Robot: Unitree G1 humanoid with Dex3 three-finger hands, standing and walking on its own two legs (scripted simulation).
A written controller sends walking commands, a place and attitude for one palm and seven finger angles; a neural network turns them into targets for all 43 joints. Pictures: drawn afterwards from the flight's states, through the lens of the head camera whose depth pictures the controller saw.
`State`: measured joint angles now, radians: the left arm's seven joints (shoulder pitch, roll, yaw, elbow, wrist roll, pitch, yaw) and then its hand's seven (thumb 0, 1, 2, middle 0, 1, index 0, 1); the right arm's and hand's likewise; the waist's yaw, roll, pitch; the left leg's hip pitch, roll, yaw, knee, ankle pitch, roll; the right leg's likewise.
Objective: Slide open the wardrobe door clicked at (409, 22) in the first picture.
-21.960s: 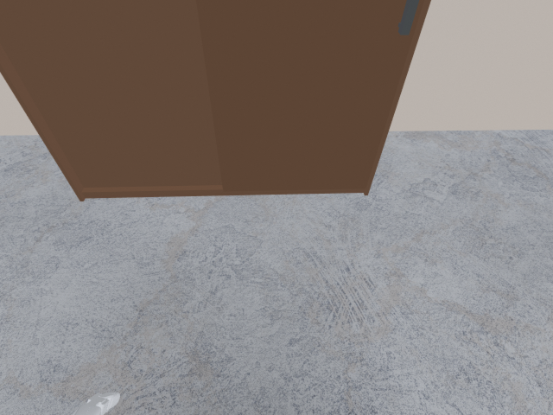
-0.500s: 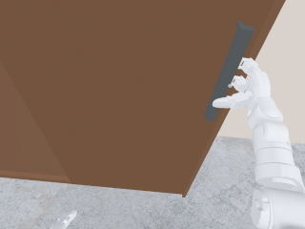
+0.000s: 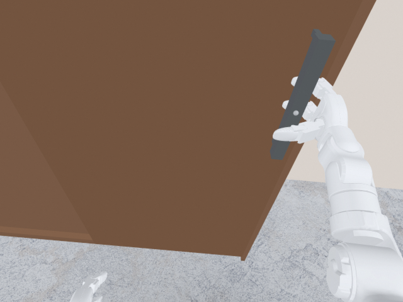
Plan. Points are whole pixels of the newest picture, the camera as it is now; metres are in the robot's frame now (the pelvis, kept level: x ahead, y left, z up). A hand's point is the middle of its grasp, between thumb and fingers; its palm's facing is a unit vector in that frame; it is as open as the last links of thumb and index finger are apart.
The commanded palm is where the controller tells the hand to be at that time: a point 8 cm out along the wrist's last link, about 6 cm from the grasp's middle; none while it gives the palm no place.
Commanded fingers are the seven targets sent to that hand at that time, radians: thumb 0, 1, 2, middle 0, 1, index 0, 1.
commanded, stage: slide the fingers in behind the handle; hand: right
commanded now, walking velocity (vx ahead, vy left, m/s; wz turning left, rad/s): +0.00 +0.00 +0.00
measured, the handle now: (293, 102) +0.49 -0.14 +0.19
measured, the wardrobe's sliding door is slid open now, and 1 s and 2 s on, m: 0.00 0.00 0.00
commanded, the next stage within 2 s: grip the handle and tug to test in 0.24 s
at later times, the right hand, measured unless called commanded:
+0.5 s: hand (297, 112) +0.43 -0.13 +0.21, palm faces +0.00 +1.00 +0.01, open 13.4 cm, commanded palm +0.41 -0.19 +0.20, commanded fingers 0.00 0.08 -0.48 0.34 1.26 0.34 1.26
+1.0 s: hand (295, 111) +0.43 -0.13 +0.21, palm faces -0.01 +1.00 +0.02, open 6.8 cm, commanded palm +0.41 -0.18 +0.20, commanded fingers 0.00 -0.90 -0.90 0.45 1.40 0.45 1.40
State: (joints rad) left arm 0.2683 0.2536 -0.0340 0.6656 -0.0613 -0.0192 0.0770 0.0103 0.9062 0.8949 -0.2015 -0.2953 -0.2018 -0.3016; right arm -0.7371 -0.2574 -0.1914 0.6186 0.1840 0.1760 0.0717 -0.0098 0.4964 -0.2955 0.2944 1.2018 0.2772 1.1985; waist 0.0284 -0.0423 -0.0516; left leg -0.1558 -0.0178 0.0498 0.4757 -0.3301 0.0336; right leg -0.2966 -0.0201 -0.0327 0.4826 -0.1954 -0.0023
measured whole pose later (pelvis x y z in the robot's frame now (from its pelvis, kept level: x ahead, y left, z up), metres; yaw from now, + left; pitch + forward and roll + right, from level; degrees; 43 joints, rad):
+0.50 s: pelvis +0.00 +0.00 +0.00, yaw +1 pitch +0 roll +0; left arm 0.29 0.26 -0.02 0.66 -0.06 -0.02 0.07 0.01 0.91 0.90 -0.20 -0.30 -0.20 -0.30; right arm -0.70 -0.25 -0.20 0.58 0.18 0.18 0.07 -0.01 0.41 -0.33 0.31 1.22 0.30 1.22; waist 0.03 -0.04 -0.06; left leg -0.15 -0.02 0.04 0.46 -0.33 0.03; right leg -0.29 -0.02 -0.04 0.48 -0.20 -0.01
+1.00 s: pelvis +0.00 +0.00 +0.00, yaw +1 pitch +1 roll +0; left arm 0.29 0.25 -0.03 0.67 -0.06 -0.01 0.07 0.01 0.91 0.89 -0.20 -0.30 -0.20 -0.30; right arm -0.72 -0.25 -0.20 0.59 0.18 0.18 0.06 0.01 -0.55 -0.75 0.36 1.34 0.35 1.33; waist 0.03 -0.04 -0.06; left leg -0.15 -0.02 0.04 0.46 -0.32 0.03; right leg -0.29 -0.02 -0.04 0.47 -0.20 -0.01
